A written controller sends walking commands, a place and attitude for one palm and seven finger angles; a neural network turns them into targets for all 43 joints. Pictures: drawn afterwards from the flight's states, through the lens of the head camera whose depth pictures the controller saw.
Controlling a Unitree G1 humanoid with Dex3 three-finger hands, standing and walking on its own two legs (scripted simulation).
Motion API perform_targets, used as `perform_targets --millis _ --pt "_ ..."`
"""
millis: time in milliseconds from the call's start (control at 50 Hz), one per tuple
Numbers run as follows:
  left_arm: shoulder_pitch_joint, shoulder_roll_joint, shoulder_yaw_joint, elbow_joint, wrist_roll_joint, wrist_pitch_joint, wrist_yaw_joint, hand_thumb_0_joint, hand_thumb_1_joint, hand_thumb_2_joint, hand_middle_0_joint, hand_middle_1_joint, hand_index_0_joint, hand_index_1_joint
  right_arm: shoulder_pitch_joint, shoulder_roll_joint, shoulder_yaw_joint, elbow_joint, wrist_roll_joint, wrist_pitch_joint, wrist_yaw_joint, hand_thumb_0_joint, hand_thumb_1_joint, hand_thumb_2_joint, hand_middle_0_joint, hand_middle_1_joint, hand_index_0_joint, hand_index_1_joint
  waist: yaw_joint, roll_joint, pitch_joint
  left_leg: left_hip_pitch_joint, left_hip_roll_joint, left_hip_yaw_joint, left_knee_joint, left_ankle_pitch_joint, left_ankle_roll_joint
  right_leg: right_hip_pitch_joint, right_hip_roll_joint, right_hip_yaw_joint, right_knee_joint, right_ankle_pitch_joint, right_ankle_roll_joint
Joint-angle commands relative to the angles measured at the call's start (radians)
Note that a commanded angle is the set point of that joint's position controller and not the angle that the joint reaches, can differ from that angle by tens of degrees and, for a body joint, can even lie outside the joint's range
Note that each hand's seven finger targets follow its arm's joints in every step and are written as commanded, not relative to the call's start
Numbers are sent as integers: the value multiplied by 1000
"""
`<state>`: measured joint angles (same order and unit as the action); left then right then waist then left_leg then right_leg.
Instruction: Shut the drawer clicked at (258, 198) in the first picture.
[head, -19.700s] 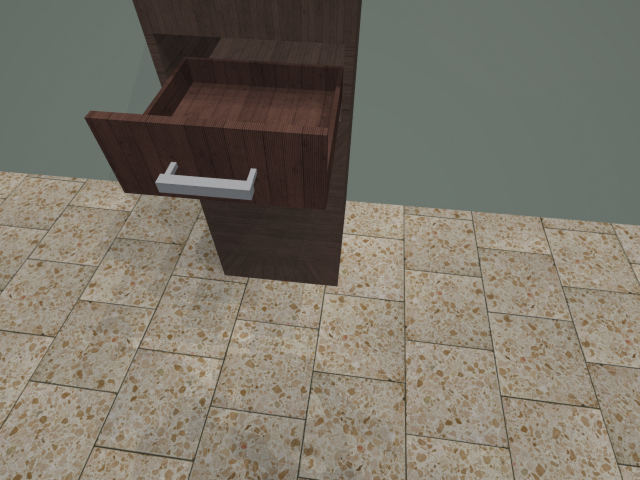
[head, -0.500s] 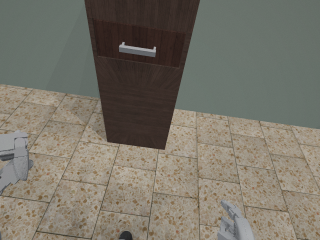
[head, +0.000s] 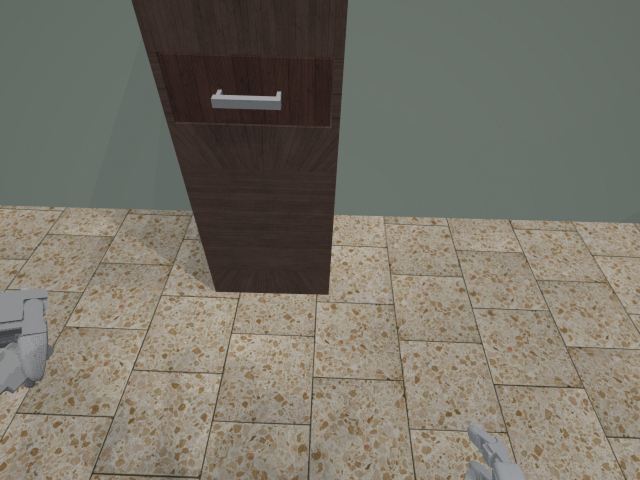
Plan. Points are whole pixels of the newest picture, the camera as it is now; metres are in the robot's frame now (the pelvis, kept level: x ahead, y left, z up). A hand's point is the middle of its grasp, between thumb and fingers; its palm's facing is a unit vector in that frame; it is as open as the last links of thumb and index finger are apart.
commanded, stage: stop stepping back and stand still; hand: left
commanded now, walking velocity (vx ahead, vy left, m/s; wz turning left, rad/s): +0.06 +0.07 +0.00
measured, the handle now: (248, 98) +0.90 +0.19 +0.05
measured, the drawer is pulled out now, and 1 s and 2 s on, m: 0.00 0.00 0.00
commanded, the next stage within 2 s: let the arm hang, fingers relaxed in 0.10 s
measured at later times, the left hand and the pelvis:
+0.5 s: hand out of the picture +0.08 +0.21 -0.17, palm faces +0.08 -0.97 -0.23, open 3.1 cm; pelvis +0.01 +0.01 +0.00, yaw +3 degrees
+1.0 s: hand out of the picture -0.03 +0.19 -0.16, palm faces +0.07 -0.98 -0.17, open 7.0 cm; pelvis +0.00 +0.03 +0.01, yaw +1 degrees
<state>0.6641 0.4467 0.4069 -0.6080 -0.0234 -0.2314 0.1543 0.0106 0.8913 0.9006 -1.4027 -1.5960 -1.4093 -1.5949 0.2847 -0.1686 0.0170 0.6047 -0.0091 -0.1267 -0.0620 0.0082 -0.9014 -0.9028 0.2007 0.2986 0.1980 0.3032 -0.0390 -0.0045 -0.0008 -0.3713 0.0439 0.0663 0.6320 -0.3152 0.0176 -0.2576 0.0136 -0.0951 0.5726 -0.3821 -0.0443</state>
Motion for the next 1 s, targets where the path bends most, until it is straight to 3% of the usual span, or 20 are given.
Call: perform_targets --millis 0,20,60,100,160,180,200,220,240,260,280,320,340,380,420,460,500,580,780,980 --pt "-125 102 98 -108 -16 -45 15 0 900 900 -1400 -1600 -1400 -1600 -113 -151 -73 -117 -2 -13 1 0 -900 -900 200 300 200 300 7 -162 4 -257 -23 -79 458 -95 -16 25 -364 577 -423 -264 -151" --pt "-104 89 92 -64 -18 -47 13 0 900 900 -1400 -1600 -1400 -1600 -100 -145 -69 -106 2 -14 1 0 -900 -900 200 300 200 300 3 -120 11 -215 0 -82 442 -60 -18 -19 -334 477 -401 -264 -143" --pt "-120 70 53 -62 -13 -52 7 0 900 900 -1400 -1600 -1400 -1600 -139 -145 -59 -109 4 -13 -10 0 -900 -900 200 300 200 300 9 -131 43 -128 9 -51 318 0 -16 -82 -281 327 -384 -148 -110" --pt "-159 83 45 -112 -4 -58 13 0 900 900 -1400 -1600 -1400 -1600 -178 -141 -53 -119 5 -31 -24 0 -900 -900 200 300 200 300 32 -147 45 -23 11 -20 122 -15 0 -81 -266 270 -348 -64 -99" --pt "-139 82 50 -160 -2 -64 27 0 900 900 -1400 -1600 -1400 -1600 -163 -133 -48 -117 -3 -50 -30 0 -900 -900 200 300 200 300 40 -71 4 159 -27 19 -151 60 17 -52 -206 217 -280 -27 -55" --pt "-200 -94 -300 692 97 118 -104 0 900 900 -1400 -1600 -1400 -1600 -99 -252 -92 136 -9 -71 89 0 -900 -900 200 300 200 300 -47 52 0 212 90 -110 -79 337 32 -208 -215 43 21 231 -15" --pt "-151 -139 -277 697 66 205 -137 0 900 900 -1360 -1557 -1360 -1557 -42 -240 -87 85 2 26 93 0 -900 -900 200 300 200 300 6 164 -36 155 157 -236 -106 466 91 -204 -105 52 127 155 47" --pt "-157 -186 -295 719 67 230 -137 0 900 900 -1320 -1513 -1320 -1513 -65 -204 -78 55 -9 63 83 0 -900 -900 200 300 200 300 34 113 -48 73 197 -258 -114 470 134 -148 -70 37 178 51 55" --pt "-189 -192 -311 744 67 235 -140 0 900 900 -1280 -1470 -1280 -1470 -90 -205 -65 28 -20 71 69 0 -900 -900 200 300 200 300 48 16 -62 -1 198 -282 -110 489 142 -91 -57 52 172 37 50" --pt "-230 -175 -309 803 63 231 -146 0 900 900 -1240 -1427 -1240 -1427 -109 -204 -58 30 -25 70 62 0 -900 -900 200 300 200 300 50 -3 -89 -34 167 -271 -113 525 126 -5 -62 40 131 158 52" --pt "-250 -148 -311 873 65 226 -151 0 900 900 -1200 -1383 -1200 -1383 -117 -189 -55 43 -27 72 60 0 -900 -900 200 300 200 300 64 -60 -125 -32 114 -197 -85 493 85 81 -87 70 71 326 42" --pt "-291 -83 -313 1040 61 220 -149 0 900 900 -1120 -1297 -1120 -1297 -112 -149 -55 80 -17 97 52 0 -900 -900 200 300 200 300 56 -277 -111 -5 -19 -50 42 208 1 110 -246 205 -91 631 -38" --pt "-313 -70 -319 1123 57 218 -145 0 900 900 -1080 -1253 -1080 -1253 -113 -141 -58 104 -19 112 50 0 -900 -900 200 300 200 300 53 -287 -80 -11 -35 -47 68 18 -9 119 -277 228 -113 724 -80" --pt "-369 -68 -336 1251 54 221 -136 0 900 900 -1000 -1167 -1000 -1167 -84 -133 -58 165 -18 127 49 0 -900 -900 200 300 200 300 32 -142 -61 35 -18 -51 27 19 -11 106 -261 193 -106 677 -91" --pt "-410 -102 -351 1349 41 226 -133 0 900 900 -920 -1080 -920 -1080 -60 -118 -46 230 -16 126 48 0 -900 -900 200 300 200 300 19 65 -55 168 31 -86 -128 315 -2 32 -176 119 -86 441 -28" --pt "-389 -154 -350 1428 33 237 -130 0 900 900 -840 -993 -840 -993 -75 -116 -44 273 -21 126 40 0 -900 -900 200 300 200 300 45 285 -43 122 83 -154 -208 348 35 82 -103 68 -101 234 17" --pt "-373 -153 -358 1503 35 239 -133 0 900 900 -760 -907 -760 -907 -77 -110 -43 302 -14 131 33 0 -900 -900 200 300 200 300 57 192 -26 102 77 -153 -230 245 30 117 -102 76 -169 203 13" --pt "-375 -158 -371 1606 36 231 -134 0 900 900 -600 -733 -600 -733 -16 -99 -48 376 -8 134 30 0 -900 -900 200 300 200 300 39 57 -13 158 68 -132 -257 181 19 97 -121 84 -228 200 1" --pt "-310 -196 -384 1746 34 233 -125 0 900 900 -200 -300 -200 -300 67 -71 -37 487 -3 128 22 0 -900 -900 200 300 200 300 42 33 59 159 67 -131 -321 121 23 68 -117 75 -247 142 6" --pt "-272 -244 -379 1769 35 235 -115 0 900 900 -200 -300 -200 -300 124 -16 -41 524 -7 132 19 0 -900 -900 200 300 200 300 43 35 124 107 53 -125 -335 17 25 31 -110 77 -241 92 5"
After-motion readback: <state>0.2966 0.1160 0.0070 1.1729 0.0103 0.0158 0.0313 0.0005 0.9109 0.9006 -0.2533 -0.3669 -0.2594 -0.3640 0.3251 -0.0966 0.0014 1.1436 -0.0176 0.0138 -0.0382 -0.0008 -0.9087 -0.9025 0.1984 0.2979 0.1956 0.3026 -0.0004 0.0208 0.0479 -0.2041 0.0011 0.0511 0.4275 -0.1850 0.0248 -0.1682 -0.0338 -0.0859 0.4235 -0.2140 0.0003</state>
